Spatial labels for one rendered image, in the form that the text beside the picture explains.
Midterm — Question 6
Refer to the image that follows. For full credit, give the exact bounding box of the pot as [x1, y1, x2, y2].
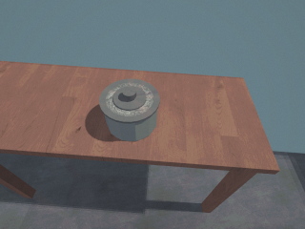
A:
[105, 110, 157, 141]

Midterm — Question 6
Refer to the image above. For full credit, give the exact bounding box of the lid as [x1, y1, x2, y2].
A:
[99, 78, 160, 124]

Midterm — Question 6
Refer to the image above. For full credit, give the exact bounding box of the knob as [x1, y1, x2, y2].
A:
[122, 86, 136, 100]

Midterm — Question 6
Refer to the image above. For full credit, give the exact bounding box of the table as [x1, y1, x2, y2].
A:
[0, 60, 280, 213]

